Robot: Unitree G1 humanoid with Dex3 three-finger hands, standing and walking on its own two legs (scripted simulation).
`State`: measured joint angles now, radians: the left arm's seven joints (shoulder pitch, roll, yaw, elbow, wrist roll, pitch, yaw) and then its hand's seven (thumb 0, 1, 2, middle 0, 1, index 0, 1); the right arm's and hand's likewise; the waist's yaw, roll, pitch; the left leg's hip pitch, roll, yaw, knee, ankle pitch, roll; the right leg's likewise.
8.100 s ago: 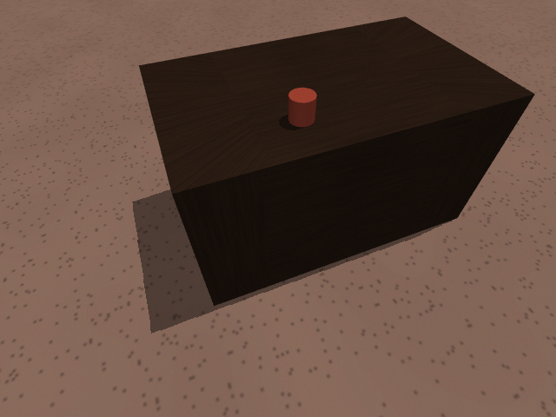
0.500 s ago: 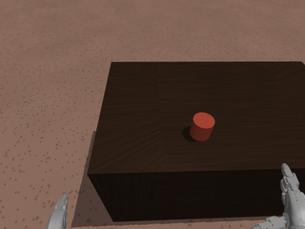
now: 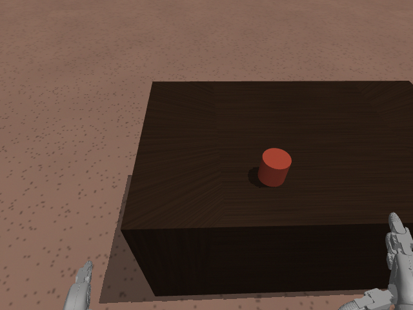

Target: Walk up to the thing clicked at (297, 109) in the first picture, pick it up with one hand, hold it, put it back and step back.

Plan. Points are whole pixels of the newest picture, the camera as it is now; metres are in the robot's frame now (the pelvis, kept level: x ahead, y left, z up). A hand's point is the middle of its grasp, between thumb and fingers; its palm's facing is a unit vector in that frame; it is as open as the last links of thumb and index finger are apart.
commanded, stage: go down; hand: right
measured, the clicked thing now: (273, 167) +0.51 -0.19 -0.09
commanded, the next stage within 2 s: none
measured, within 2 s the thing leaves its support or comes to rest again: neither
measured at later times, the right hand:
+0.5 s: hand (370, 199) +0.32 -0.32 +0.05, palm faces +0.17 +0.98 -0.04, open 17.7 cm
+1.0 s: hand (377, 189) +0.34 -0.34 +0.05, palm faces +0.14 +0.99 +0.01, open 17.4 cm
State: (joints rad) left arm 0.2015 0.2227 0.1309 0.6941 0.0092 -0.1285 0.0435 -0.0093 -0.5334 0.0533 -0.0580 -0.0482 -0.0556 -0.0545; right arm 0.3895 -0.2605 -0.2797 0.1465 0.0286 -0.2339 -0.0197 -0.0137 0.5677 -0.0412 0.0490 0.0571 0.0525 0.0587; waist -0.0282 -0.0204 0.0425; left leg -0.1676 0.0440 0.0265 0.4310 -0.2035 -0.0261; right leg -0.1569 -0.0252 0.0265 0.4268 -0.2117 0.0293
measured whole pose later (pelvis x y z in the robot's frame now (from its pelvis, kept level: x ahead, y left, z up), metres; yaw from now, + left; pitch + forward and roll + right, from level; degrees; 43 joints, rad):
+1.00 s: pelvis +0.00 -0.01 -0.02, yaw +0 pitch +7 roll +1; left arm 0.20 0.23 -0.01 0.66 -0.02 -0.21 0.15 -0.01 -0.54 0.05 -0.06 -0.05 -0.06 -0.06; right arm -0.33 -0.60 -0.56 0.89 0.31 -0.33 0.56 -0.01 0.52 -0.03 0.05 0.04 0.05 0.04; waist 0.05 0.03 -0.06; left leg -0.49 0.04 0.03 0.66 -0.30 -0.04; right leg -0.51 -0.03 0.04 0.72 -0.34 0.02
